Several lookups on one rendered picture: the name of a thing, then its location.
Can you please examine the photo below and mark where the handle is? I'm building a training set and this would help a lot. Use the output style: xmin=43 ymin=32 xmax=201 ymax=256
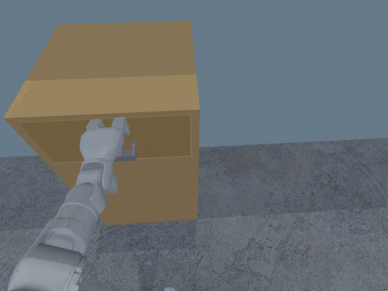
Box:
xmin=114 ymin=139 xmax=137 ymax=162

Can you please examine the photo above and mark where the left robot forearm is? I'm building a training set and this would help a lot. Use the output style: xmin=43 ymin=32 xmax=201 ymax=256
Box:
xmin=7 ymin=158 xmax=114 ymax=291

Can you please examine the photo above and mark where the left robot upper arm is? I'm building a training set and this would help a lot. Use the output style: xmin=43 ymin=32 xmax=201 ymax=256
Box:
xmin=9 ymin=243 xmax=87 ymax=291

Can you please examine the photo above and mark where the cabinet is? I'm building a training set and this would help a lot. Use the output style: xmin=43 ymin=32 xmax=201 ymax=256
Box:
xmin=4 ymin=21 xmax=200 ymax=226

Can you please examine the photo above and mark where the robot left hand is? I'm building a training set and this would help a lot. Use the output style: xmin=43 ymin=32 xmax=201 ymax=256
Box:
xmin=80 ymin=116 xmax=130 ymax=194

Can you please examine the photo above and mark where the drawer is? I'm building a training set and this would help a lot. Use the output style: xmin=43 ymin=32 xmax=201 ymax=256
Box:
xmin=19 ymin=114 xmax=191 ymax=162

